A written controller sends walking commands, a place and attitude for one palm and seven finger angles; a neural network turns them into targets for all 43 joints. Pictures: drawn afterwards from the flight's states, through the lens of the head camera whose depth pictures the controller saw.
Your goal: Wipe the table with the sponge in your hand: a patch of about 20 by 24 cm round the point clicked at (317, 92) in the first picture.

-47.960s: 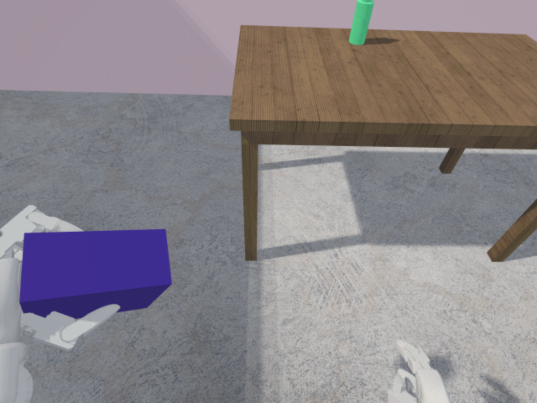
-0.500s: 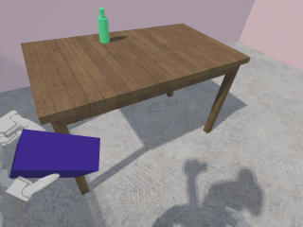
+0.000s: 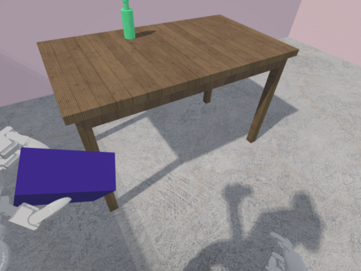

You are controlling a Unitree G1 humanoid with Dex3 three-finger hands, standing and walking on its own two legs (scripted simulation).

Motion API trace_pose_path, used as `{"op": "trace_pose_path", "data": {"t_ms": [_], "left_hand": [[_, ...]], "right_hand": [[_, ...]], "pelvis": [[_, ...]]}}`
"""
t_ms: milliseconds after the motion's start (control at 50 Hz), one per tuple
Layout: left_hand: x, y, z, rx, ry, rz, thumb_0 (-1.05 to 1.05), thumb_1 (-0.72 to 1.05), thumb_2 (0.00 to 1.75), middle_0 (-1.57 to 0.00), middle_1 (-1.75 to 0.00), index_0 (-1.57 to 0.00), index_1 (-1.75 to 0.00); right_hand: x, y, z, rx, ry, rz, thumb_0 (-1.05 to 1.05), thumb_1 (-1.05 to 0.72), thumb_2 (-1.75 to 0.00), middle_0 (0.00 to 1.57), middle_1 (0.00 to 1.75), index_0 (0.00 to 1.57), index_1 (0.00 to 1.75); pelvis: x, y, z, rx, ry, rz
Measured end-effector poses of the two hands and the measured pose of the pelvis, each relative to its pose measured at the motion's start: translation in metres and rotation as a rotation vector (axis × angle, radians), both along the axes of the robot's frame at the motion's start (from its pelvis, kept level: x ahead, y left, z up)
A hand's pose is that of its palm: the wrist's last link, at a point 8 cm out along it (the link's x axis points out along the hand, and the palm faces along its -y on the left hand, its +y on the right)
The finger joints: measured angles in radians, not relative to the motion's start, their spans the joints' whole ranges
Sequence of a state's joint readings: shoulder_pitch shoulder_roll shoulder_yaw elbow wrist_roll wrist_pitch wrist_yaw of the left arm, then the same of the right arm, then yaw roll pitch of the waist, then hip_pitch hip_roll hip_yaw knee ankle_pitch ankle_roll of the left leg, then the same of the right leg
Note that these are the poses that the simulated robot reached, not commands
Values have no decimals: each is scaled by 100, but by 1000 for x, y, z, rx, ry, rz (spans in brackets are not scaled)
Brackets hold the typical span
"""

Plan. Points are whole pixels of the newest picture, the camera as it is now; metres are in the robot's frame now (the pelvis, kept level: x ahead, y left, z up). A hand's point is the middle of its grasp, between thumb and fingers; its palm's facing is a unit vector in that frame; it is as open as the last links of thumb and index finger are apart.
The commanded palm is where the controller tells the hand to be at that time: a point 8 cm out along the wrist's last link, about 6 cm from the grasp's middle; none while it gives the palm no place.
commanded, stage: stop stepping back and stand still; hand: left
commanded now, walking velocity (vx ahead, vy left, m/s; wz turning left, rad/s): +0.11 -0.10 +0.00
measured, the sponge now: (78, 179) +0.23 +0.20 +0.15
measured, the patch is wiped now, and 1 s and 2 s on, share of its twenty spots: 0.95 0.95 0.95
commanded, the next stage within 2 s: stand and wait in 0.34 s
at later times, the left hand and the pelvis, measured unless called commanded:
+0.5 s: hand (29, 167) +0.22 +0.25 +0.20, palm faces +0.43 -0.82 -0.38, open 10.5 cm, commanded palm +0.16 +0.29 +0.22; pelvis +0.01 +0.01 +0.01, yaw +1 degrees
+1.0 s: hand (27, 165) +0.23 +0.26 +0.20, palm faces +0.44 -0.81 -0.39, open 10.5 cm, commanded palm +0.17 +0.30 +0.22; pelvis +0.02 +0.01 +0.02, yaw +2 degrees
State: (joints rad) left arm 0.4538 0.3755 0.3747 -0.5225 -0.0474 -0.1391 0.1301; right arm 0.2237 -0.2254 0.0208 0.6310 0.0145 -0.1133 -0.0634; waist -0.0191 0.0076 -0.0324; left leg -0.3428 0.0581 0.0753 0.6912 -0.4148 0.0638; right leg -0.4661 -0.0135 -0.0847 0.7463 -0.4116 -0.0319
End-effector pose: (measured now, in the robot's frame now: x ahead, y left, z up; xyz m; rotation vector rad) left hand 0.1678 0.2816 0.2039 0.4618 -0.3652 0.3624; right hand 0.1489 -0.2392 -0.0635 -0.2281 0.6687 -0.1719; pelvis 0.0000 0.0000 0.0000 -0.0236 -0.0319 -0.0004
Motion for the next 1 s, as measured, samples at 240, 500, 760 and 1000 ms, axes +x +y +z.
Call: {"op": "trace_pose_path", "data": {"t_ms": [240, 500, 760, 1000], "left_hand": [[-4, -2, 7, 8, 9, 55, 0, -57, 106, -69, -133, -73, -131], [12, 11, 8, 22, 5, 22, 0, -57, 106, -69, -133, -73, -131], [24, 13, 3, 0, 92, 35, 0, -57, 106, -69, -133, -73, -131], [17, 16, 8, -10, 73, 65, 0, -57, 106, -69, -133, -73, -131]], "right_hand": [[2, 20, -2, 76, 12, 73, 1, -90, -90, 21, 30, 20, 30], [21, 15, 9, -1, 21, 18, 1, -90, -90, 20, 30, 20, 30], [46, 34, 11, 53, 33, 58, 1, -90, -90, 21, 30, 20, 30], [55, 34, 19, 43, 2, 75, 1, -90, -90, 21, 30, 20, 30]], "pelvis": [[-3, -9, 6, -8, 19, 29], [10, 9, 8, 18, 12, 26], [24, 13, 18, -1, 33, 33], [19, 12, 21, -2, 31, 34]]}}
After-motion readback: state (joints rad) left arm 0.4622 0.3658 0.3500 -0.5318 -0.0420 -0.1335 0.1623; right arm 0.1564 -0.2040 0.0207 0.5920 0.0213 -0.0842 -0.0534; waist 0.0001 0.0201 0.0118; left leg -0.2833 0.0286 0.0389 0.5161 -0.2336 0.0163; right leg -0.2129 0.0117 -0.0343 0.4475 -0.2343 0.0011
